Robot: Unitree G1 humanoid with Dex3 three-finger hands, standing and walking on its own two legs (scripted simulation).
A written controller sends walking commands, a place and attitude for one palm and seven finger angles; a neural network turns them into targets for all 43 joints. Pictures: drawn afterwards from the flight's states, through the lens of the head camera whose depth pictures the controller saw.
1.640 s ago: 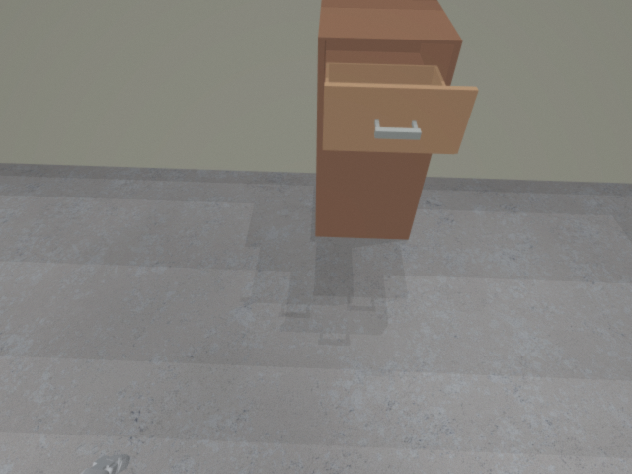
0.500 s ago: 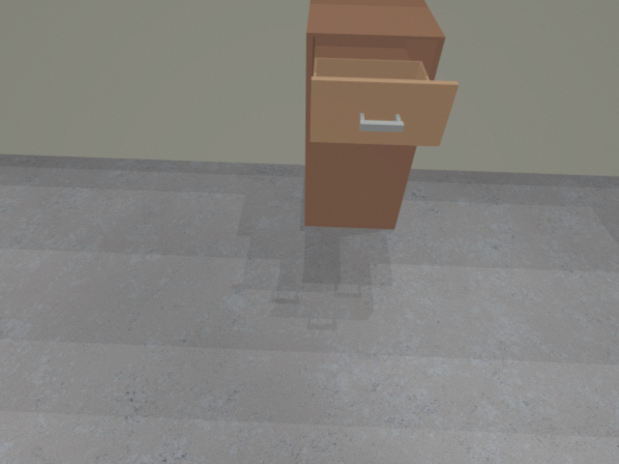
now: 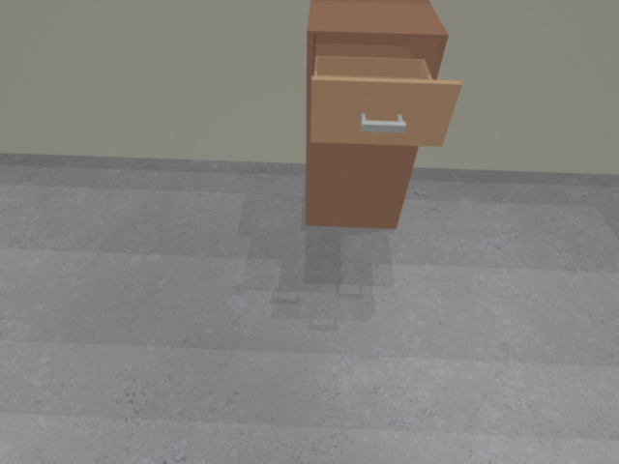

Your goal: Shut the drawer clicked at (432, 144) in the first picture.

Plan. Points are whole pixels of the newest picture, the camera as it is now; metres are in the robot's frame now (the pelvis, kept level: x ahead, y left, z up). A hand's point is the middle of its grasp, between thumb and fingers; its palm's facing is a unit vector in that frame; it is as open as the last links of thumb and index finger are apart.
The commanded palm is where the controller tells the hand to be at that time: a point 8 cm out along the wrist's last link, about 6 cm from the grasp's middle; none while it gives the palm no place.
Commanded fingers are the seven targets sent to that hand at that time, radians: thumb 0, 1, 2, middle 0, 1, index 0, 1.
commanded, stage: walk to a spot facing it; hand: left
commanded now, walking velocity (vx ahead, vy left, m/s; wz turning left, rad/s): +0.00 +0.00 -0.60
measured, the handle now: (382, 121) +0.92 -0.12 -0.04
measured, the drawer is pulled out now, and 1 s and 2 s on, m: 0.29 0.29 0.29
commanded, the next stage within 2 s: none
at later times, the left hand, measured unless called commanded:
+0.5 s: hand out of the picture +0.04 +0.16 -0.17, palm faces -0.17 -0.95 -0.25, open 7.4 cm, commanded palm none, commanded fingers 0.00 0.90 0.90 -0.20 -0.30 -0.20 -0.30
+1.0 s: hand (187, 445) +0.18 +0.21 -0.17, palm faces -0.42 -0.89 -0.18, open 7.4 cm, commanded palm none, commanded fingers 0.00 0.90 0.90 -0.20 -0.30 -0.20 -0.30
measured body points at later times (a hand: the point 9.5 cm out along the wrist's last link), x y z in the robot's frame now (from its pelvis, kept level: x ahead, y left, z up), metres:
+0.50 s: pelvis -0.03 -0.03 -0.01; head +0.00 -0.05 +0.44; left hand +0.05 +0.21 -0.15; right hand -0.01 -0.29 -0.17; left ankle -0.02 +0.13 -0.66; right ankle -0.01 -0.11 -0.75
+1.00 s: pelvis +0.03 +0.04 +0.00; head +0.04 +0.08 +0.45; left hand +0.20 +0.25 -0.16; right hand -0.05 -0.20 -0.12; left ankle +0.03 +0.13 -0.75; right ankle -0.01 -0.12 -0.65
